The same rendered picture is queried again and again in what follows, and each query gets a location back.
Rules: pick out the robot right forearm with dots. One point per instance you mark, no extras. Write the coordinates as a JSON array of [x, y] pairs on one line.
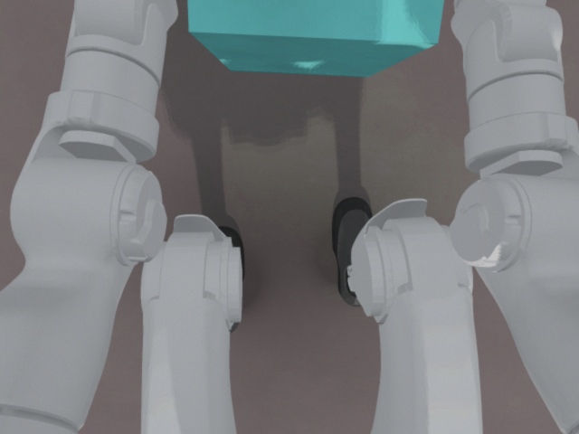
[[515, 89]]

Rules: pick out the robot left thigh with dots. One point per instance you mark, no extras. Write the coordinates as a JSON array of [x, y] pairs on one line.
[[186, 339]]

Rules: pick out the carton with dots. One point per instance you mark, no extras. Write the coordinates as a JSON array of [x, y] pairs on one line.
[[353, 38]]

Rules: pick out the robot left forearm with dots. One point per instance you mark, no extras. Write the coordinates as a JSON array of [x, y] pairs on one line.
[[106, 106]]

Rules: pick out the robot left upper arm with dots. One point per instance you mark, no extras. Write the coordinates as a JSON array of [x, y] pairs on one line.
[[82, 225]]

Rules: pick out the right robot foot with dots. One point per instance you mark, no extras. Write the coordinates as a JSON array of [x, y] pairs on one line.
[[349, 218]]

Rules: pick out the robot right upper arm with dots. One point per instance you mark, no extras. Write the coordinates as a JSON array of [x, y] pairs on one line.
[[521, 233]]

